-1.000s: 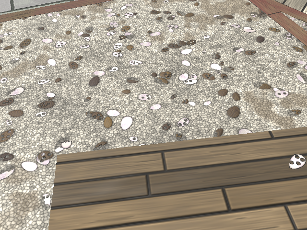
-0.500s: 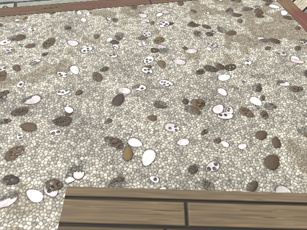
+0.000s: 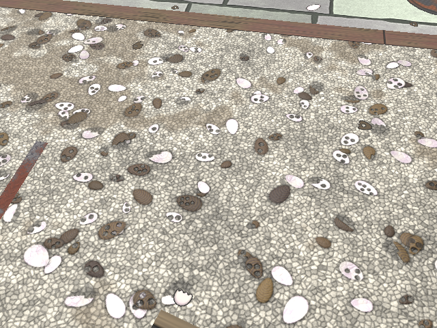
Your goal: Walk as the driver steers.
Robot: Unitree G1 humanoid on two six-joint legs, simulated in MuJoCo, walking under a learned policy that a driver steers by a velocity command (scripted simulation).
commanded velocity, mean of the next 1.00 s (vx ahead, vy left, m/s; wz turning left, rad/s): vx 0.33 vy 0.00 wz -0.01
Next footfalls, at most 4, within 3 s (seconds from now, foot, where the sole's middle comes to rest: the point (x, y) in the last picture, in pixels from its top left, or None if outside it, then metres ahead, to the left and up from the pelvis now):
0.24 left None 0.29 0.16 -0.78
0.74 right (247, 300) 0.57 -0.01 -0.78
1.18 left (174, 300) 0.55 0.22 -0.78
1.60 right None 0.44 -0.03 -0.78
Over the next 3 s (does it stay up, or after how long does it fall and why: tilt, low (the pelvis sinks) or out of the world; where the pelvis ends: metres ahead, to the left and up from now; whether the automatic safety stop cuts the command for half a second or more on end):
stays up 0.46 0.11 -0.01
